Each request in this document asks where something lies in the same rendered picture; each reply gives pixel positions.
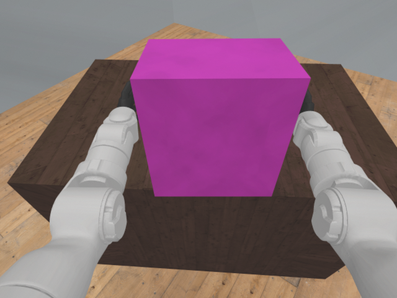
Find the robot left forearm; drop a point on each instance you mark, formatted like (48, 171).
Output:
(109, 154)

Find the carton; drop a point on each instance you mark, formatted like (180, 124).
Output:
(217, 114)

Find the robot left hand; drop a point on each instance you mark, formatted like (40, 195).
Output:
(127, 99)

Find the robot right hand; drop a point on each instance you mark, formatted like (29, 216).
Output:
(307, 105)

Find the pedestal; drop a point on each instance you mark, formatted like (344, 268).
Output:
(270, 236)

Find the robot right forearm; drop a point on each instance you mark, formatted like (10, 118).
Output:
(326, 157)

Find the robot left upper arm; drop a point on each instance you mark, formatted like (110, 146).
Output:
(85, 220)

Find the robot right upper arm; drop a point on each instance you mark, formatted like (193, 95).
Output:
(361, 227)

